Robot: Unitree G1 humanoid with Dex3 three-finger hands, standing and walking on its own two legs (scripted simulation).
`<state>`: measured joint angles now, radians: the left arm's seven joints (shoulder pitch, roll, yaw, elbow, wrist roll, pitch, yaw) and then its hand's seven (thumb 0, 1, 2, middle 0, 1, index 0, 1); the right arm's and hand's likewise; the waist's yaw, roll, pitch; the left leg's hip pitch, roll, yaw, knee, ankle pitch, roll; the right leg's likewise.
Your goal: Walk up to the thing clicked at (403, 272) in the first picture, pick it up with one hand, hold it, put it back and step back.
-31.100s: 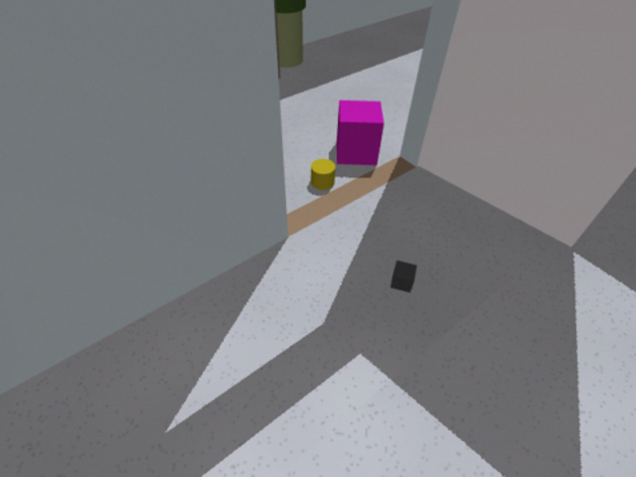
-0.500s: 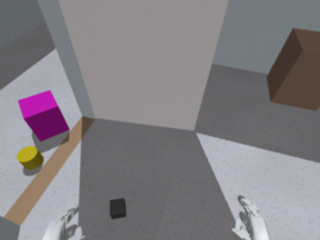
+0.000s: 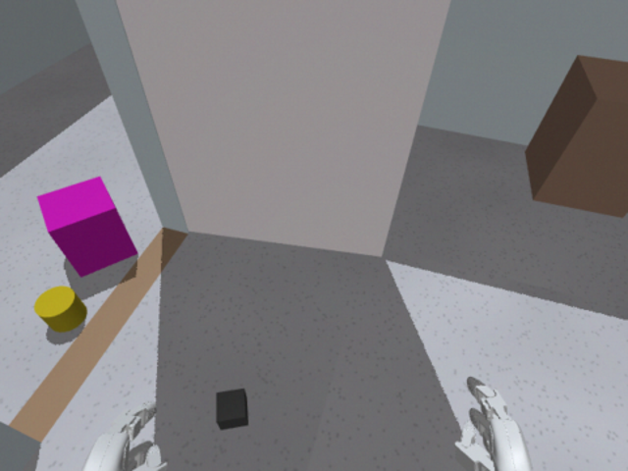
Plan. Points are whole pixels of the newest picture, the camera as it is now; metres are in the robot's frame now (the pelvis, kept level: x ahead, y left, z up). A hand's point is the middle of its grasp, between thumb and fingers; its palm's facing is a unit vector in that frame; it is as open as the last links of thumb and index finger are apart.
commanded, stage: home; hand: left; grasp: from above
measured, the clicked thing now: (232, 409) +0.43 +0.20 -0.67
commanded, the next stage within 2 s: stand in 0.80 s
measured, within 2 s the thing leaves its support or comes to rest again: neither
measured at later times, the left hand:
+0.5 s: hand (162, 468) +0.17 +0.18 -0.05, palm faces +0.04 -0.98 -0.20, open 7.4 cm
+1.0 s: hand out of the picture +0.17 +0.20 -0.08, palm faces +0.00 -0.95 -0.30, open 7.4 cm
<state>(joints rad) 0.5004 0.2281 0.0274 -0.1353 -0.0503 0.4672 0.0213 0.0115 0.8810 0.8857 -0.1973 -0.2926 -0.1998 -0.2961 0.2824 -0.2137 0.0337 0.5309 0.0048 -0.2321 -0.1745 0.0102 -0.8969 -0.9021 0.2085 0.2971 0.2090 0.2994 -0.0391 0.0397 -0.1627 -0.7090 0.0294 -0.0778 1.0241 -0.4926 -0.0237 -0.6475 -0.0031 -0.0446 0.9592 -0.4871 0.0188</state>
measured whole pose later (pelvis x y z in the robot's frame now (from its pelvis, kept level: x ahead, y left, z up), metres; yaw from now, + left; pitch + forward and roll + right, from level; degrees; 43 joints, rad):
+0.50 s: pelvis +0.00 +0.00 +0.00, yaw +0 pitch +10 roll -3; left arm 0.50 0.23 0.03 -0.14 -0.05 0.46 0.02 0.01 0.91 0.90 -0.20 -0.30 -0.20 -0.30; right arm 0.29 -0.22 0.03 0.53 0.01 -0.23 -0.17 0.01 -0.90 -0.90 0.21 0.30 0.21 0.30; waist -0.04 0.04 -0.17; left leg -0.71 0.03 -0.08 1.02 -0.50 -0.02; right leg -0.65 0.00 -0.04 0.96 -0.49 0.02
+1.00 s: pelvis +0.00 +0.00 +0.01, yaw +0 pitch +5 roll -1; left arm 0.29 0.27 0.00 0.28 0.04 0.19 0.04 0.01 0.91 0.90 -0.20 -0.30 -0.21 -0.30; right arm 0.19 -0.25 0.01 0.70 -0.09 -0.10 -0.07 0.01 -0.90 -0.90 0.21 0.30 0.21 0.30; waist 0.01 -0.01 -0.04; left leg -0.56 0.01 -0.05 0.93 -0.46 -0.02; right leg -0.52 -0.03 -0.02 0.91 -0.47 0.01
